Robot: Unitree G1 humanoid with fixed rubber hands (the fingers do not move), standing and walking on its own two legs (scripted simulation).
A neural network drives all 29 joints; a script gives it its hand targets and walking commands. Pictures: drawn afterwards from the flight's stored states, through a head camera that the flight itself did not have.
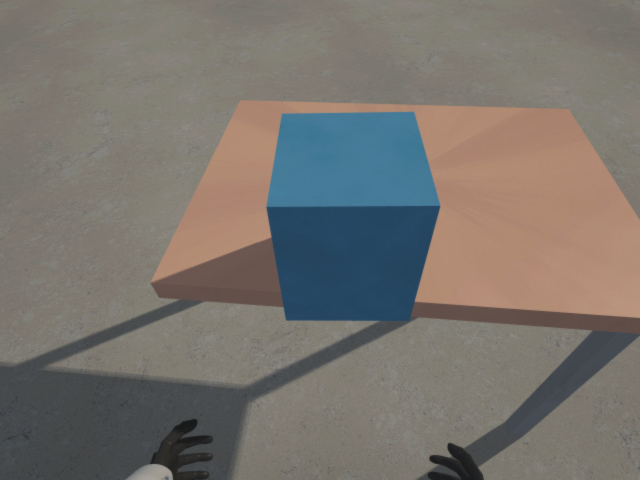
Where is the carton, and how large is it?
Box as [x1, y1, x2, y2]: [266, 112, 439, 320]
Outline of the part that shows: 413,112 282,114 266,207 286,319 409,320 439,209 439,202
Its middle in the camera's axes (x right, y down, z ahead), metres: +0.04 -0.03 +0.61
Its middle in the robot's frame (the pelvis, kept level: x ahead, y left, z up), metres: +0.50 -0.01 +0.04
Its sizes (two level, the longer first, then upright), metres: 0.210 0.200 0.250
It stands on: a table, 0.70 m high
